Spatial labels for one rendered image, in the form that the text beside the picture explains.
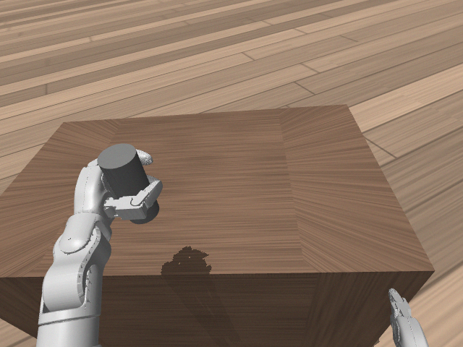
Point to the left robot hand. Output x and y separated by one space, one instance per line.
93 194

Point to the left robot arm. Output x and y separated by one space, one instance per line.
72 286

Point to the right robot hand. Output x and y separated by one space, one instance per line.
407 331

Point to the can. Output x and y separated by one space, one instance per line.
124 172

